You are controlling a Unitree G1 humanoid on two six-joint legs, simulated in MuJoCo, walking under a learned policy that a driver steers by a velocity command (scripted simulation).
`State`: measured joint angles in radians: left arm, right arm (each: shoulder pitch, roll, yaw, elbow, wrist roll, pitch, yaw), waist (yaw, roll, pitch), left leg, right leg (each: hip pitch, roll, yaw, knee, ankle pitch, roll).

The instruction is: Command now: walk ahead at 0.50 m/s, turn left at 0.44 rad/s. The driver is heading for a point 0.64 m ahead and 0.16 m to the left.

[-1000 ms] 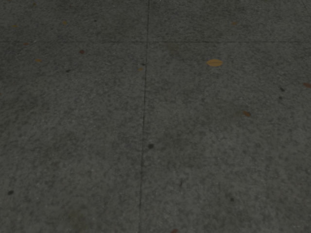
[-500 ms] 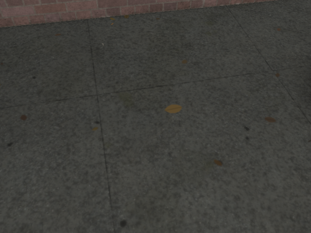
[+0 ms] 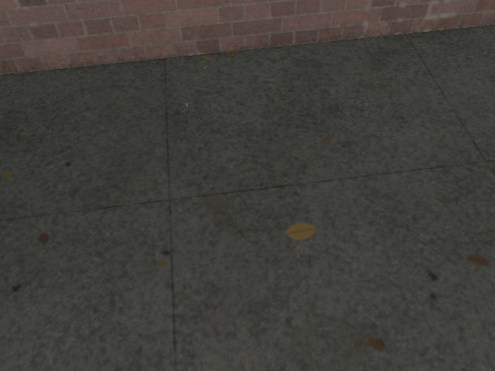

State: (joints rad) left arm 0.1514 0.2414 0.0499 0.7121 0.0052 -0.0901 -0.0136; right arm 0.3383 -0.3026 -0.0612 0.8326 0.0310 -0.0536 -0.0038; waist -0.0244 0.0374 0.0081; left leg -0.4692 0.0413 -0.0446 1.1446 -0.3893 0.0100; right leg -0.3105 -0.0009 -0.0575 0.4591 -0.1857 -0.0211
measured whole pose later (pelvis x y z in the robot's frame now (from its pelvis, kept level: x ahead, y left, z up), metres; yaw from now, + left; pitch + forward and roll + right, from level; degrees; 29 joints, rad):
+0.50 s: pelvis +0.25 +0.09 -0.01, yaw +18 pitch +2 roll -1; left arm 0.20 0.30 0.06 0.78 -0.01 -0.11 0.00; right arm 0.22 -0.29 -0.07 0.68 0.01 -0.04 0.03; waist 0.00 -0.01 0.06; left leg -0.39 -0.07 0.00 0.54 -0.18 0.09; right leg -0.44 -0.08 0.03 1.19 -0.39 0.01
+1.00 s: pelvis +0.52 +0.12 -0.01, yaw +23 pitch +2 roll +0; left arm 0.11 0.26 0.03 0.73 0.01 -0.09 -0.04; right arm 0.29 -0.30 -0.05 0.75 0.00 -0.02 -0.01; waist -0.01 0.03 0.04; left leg -0.37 -0.04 -0.08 1.16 -0.51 -0.03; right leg -0.41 0.04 -0.04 0.49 -0.12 -0.06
